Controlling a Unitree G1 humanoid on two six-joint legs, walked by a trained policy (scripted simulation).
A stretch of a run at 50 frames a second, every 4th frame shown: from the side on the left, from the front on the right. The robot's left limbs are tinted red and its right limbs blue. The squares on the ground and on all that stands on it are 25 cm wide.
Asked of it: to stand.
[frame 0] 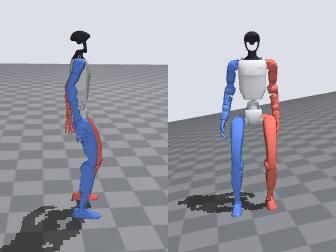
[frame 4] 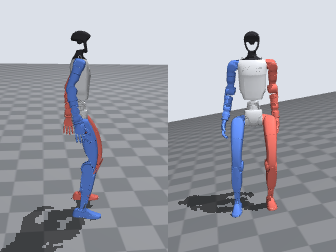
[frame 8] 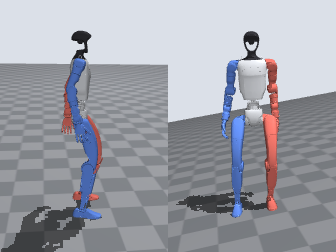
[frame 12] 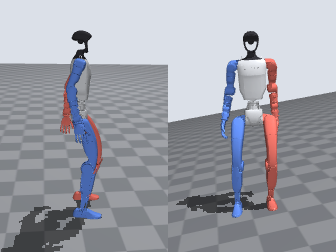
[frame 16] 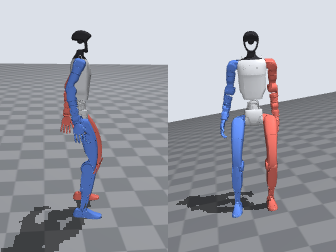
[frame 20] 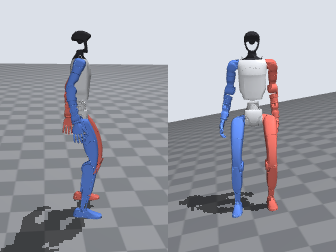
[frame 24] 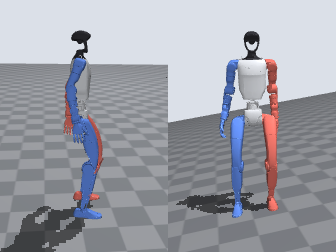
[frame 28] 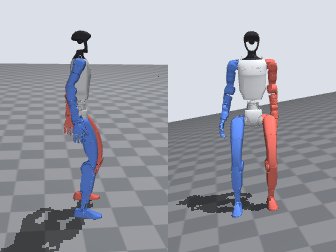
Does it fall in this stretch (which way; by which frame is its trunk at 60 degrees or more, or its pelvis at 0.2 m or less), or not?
no
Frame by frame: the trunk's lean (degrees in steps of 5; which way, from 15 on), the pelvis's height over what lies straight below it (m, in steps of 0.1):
0: 0, 0.8
4: 0, 0.8
8: 0, 0.8
12: 5, 0.8
16: 0, 0.8
20: 0, 0.8
24: 0, 0.8
28: 0, 0.8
